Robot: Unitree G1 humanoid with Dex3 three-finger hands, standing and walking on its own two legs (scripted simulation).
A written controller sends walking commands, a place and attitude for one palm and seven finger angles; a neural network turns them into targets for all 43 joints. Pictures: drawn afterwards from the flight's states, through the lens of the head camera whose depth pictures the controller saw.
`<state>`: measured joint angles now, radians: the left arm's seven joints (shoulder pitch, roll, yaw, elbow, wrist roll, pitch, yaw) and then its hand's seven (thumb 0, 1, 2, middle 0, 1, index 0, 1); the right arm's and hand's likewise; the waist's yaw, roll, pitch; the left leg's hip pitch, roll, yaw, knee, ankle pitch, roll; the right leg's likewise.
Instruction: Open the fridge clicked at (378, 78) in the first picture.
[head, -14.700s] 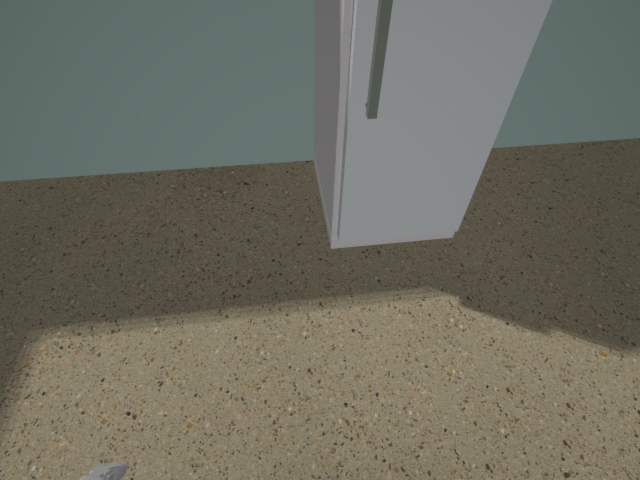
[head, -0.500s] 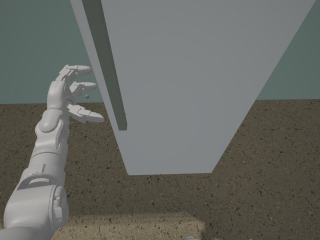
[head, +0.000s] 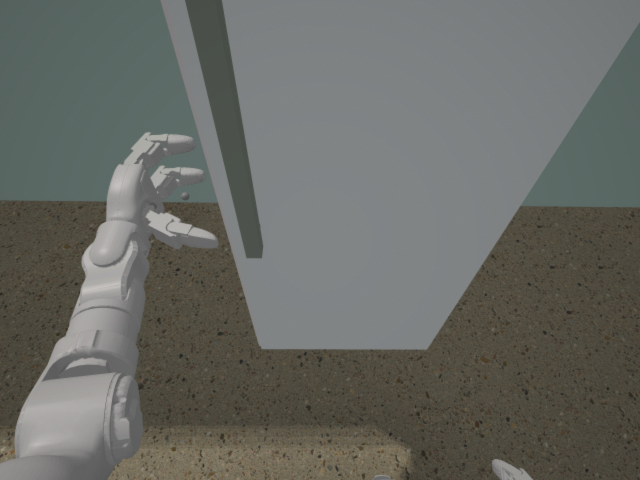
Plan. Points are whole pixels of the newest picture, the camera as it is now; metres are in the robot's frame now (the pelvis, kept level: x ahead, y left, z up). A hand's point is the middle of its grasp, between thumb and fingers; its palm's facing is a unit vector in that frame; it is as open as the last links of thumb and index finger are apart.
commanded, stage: move the hooked fingers beside the handle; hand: left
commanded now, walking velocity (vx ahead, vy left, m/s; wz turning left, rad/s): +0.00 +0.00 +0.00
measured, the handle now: (235, 134) +0.50 +0.12 +0.16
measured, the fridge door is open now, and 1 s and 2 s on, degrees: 0 0 0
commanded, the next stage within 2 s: feel for the door with the fingertips in 0.26 s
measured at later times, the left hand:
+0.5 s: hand (199, 195) +0.44 +0.16 +0.10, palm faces -0.01 -1.00 +0.00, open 14.0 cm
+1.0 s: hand (213, 189) +0.45 +0.14 +0.11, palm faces +0.01 -1.00 +0.00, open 14.0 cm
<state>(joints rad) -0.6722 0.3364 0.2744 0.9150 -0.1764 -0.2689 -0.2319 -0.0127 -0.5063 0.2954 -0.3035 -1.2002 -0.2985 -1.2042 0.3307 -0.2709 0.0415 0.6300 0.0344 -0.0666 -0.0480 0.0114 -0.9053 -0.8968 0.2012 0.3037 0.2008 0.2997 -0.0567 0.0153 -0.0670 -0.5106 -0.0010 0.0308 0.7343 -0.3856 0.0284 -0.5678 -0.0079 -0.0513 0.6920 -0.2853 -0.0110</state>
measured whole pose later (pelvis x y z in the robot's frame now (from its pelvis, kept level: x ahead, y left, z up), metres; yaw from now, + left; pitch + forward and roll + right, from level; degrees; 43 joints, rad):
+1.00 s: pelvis +0.00 -0.01 +0.00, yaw -1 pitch +9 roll +0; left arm -0.69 0.28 0.25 0.91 -0.15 -0.28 -0.13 -0.01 -0.50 0.30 -0.30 -1.20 -0.30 -1.20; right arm 0.34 -0.26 0.03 0.64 0.03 -0.05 -0.03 0.01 -0.91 -0.90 0.20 0.30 0.20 0.30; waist -0.07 0.02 -0.07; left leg -0.51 0.01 0.04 0.73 -0.39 0.02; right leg -0.57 0.00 -0.04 0.70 -0.29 -0.02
